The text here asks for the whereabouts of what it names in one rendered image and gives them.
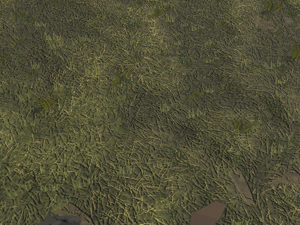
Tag left robot hand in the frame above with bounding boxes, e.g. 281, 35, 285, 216
38, 214, 82, 225

